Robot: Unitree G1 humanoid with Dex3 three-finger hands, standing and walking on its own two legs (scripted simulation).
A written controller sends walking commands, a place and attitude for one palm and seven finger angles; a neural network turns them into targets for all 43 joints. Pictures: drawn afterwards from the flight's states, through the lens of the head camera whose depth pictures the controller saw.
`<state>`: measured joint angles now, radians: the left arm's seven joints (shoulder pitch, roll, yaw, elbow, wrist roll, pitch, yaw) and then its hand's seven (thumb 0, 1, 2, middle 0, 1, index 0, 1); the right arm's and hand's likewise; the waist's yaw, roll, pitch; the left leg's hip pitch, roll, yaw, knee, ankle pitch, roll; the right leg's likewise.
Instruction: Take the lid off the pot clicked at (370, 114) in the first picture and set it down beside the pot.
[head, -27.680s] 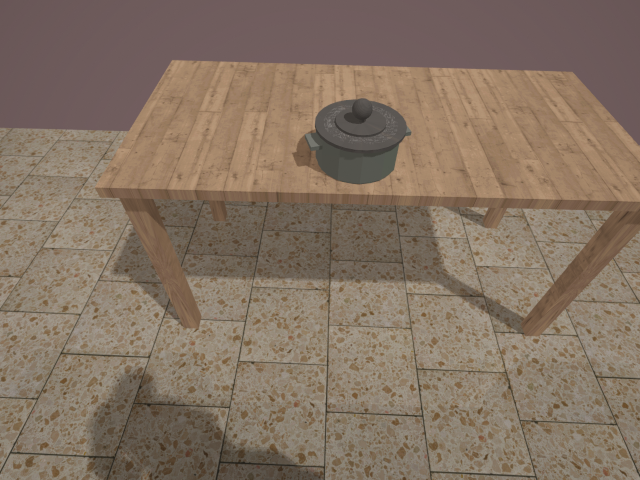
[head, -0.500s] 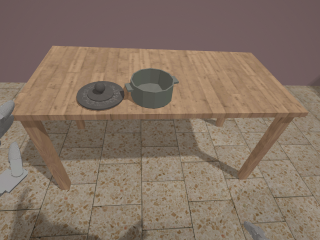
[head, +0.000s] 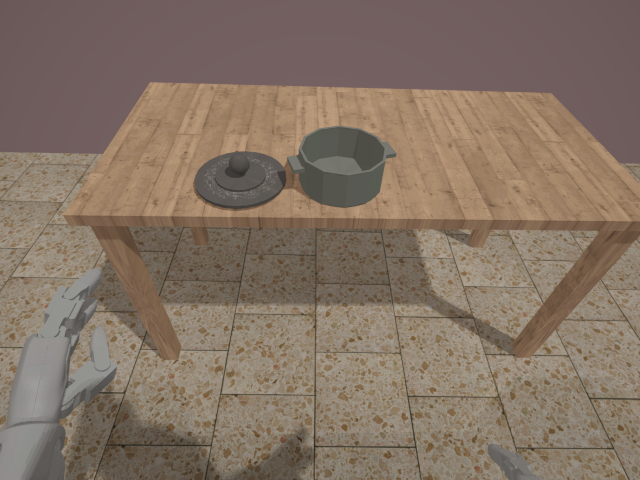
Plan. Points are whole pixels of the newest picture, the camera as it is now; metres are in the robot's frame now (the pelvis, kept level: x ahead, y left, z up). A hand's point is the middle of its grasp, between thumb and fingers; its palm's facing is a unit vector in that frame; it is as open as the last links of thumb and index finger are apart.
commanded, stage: let the arm hang, fingers relaxed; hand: left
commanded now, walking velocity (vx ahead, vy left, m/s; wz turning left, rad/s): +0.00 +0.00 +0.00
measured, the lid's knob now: (239, 164) +0.75 +0.21 -0.03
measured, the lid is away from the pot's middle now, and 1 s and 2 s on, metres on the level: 0.23 0.23 0.23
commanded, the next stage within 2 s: look to check the result in 1.02 s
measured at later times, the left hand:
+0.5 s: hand out of the picture +0.09 +0.17 -0.16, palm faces +0.02 -0.97 -0.24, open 7.2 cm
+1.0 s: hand out of the picture +0.09 +0.15 -0.17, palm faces +0.03 -0.98 -0.18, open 7.3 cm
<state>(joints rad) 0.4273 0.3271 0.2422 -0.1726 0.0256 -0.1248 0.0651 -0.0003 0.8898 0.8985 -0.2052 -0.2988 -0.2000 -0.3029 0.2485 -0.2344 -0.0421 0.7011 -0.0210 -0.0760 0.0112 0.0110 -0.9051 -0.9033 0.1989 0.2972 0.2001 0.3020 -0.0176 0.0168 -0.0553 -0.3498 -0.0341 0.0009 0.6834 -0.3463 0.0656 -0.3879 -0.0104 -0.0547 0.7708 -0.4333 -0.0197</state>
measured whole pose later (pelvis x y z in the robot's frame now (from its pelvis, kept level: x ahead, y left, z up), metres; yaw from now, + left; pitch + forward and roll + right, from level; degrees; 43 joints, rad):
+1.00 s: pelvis +0.06 -0.03 +0.01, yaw +0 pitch -1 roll -1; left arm 0.24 0.17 0.02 1.06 0.00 0.02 0.04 0.00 0.92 0.90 -0.20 -0.30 -0.20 -0.30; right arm 0.28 -0.13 -0.03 1.04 -0.01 0.00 -0.05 0.01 -0.92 -0.90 0.19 0.30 0.20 0.30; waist -0.01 -0.03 0.06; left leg -0.13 -0.01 -0.02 0.51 -0.36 0.02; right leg -0.16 0.05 0.07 0.47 -0.30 0.00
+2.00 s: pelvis +0.05 -0.03 +0.02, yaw +0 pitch -1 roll -1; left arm 0.26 0.15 0.03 1.09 0.00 0.02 0.05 0.01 0.92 0.90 -0.20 -0.30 -0.19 -0.30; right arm 0.31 -0.10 -0.03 1.07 -0.01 0.00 -0.05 0.00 -0.91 -0.90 0.19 0.30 0.20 0.30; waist -0.02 -0.02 0.07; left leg -0.12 -0.01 -0.02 0.48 -0.34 0.02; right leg -0.16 0.04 0.08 0.46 -0.28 0.00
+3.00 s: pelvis +0.05 -0.04 +0.02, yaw +0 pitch -1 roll -1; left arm 0.27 0.14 0.03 1.10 0.01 0.01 0.05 0.01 0.93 0.90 -0.20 -0.30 -0.19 -0.30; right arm 0.31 -0.09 -0.03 1.09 -0.01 0.00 -0.05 0.00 -0.91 -0.90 0.19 0.30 0.20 0.30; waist -0.01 -0.01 0.07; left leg -0.12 0.00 -0.02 0.47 -0.32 0.01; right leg -0.16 0.05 0.07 0.46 -0.27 -0.01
